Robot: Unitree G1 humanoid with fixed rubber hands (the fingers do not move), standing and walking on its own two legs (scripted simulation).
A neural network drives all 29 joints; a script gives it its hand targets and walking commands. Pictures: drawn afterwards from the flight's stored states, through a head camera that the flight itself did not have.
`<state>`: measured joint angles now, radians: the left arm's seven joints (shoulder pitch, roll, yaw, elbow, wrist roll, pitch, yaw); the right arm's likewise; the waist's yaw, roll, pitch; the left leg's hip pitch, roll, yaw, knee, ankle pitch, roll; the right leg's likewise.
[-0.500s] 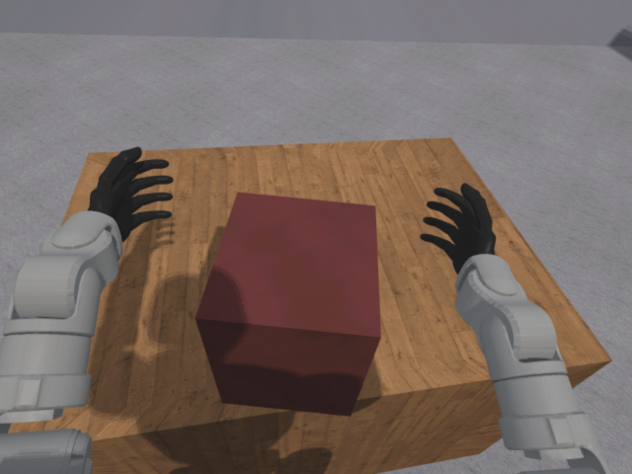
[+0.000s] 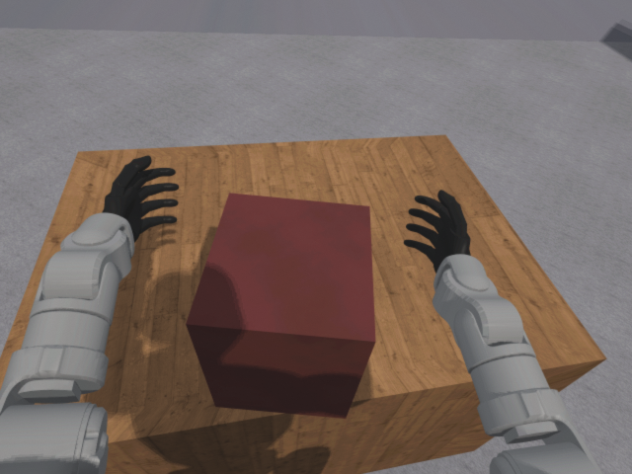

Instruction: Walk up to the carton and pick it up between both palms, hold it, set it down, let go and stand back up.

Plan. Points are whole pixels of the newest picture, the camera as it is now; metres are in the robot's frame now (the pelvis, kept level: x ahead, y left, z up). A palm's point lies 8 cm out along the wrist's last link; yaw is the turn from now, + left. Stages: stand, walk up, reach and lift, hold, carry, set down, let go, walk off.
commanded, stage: reach and lift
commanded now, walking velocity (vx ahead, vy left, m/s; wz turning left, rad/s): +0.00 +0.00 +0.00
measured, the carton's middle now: (289, 310) +0.37 -0.01 -0.02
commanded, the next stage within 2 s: none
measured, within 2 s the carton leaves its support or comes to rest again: neither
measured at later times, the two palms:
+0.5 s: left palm (151, 275) +0.41 +0.18 +0.04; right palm (408, 296) +0.36 -0.17 +0.02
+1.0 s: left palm (176, 276) +0.41 +0.15 +0.03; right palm (398, 296) +0.36 -0.16 +0.02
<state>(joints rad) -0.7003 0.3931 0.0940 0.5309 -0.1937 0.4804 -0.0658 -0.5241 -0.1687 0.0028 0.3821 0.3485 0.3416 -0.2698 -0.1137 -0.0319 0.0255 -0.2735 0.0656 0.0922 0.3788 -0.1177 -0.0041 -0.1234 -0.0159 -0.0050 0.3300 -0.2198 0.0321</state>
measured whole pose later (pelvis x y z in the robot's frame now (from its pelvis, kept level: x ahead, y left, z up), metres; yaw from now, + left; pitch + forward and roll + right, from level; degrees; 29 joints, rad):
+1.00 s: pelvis +0.00 +0.01 -0.01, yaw +0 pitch +11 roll -2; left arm -0.69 0.16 0.06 0.99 -0.05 -0.11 0.00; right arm -0.56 -0.01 -0.06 0.92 0.17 -0.21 -0.26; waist -0.10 0.00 -0.11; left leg -0.57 0.07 0.07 0.54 -0.17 0.01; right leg -0.39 -0.01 -0.02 0.45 -0.26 0.04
